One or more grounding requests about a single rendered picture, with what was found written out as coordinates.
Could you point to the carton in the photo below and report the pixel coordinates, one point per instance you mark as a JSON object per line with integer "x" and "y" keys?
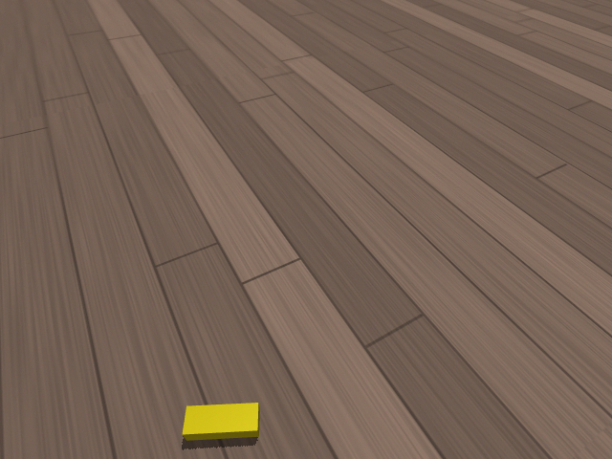
{"x": 221, "y": 421}

